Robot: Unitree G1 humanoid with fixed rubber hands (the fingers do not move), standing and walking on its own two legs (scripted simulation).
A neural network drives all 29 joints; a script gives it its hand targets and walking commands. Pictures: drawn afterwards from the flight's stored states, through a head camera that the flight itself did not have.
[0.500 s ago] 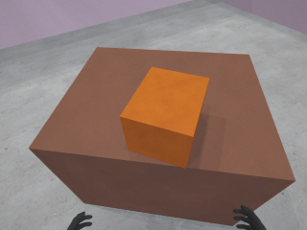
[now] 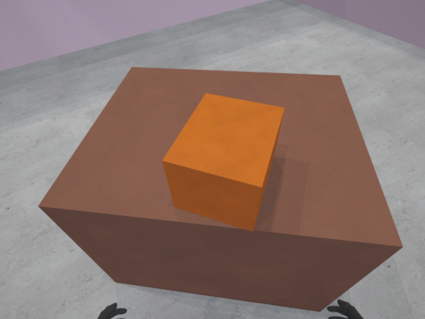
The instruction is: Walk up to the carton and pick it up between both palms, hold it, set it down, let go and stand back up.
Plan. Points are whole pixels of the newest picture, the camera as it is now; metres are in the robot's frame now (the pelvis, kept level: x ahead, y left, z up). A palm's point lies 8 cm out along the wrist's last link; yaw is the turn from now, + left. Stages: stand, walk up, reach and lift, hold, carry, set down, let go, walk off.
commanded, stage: stand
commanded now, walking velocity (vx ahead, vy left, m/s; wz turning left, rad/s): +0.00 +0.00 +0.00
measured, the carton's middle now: (228, 158) +0.48 -0.03 -0.01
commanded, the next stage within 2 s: walk up in 0.22 s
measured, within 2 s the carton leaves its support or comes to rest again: neither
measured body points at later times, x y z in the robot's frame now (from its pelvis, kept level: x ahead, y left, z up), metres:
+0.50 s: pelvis +0.01 +0.00 +0.00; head +0.01 +0.00 +0.45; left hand +0.11 +0.25 -0.11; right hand +0.09 -0.26 -0.11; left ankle +0.02 +0.13 -0.73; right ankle +0.02 -0.11 -0.73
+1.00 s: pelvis +0.09 +0.02 -0.01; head +0.12 +0.02 +0.44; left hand +0.22 +0.27 -0.13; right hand +0.16 -0.25 -0.11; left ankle +0.16 +0.13 -0.73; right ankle +0.04 -0.10 -0.72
